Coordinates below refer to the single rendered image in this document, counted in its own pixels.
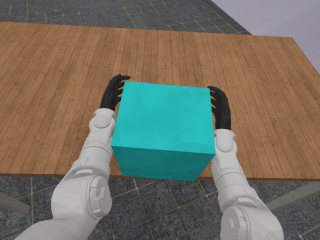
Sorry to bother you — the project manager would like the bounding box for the robot right hand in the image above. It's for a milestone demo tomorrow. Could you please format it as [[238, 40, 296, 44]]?
[[207, 86, 231, 131]]

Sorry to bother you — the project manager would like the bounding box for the right robot forearm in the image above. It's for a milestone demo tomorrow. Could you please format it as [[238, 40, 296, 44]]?
[[211, 129, 284, 240]]

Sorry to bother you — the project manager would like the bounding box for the robot right upper arm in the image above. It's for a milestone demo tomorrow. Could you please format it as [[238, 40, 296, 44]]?
[[220, 204, 284, 240]]

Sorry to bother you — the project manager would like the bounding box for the carton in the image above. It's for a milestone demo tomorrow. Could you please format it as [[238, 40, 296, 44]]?
[[111, 81, 216, 182]]

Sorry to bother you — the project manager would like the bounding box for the robot left upper arm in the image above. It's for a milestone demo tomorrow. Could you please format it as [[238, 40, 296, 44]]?
[[14, 174, 112, 240]]

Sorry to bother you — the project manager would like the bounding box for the left robot forearm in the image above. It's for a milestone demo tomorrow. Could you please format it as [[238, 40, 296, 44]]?
[[51, 108, 117, 215]]

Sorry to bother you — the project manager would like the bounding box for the robot left hand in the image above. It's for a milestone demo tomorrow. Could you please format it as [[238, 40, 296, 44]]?
[[100, 74, 131, 111]]

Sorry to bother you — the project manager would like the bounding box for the table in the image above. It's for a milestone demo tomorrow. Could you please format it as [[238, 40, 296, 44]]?
[[0, 21, 320, 214]]

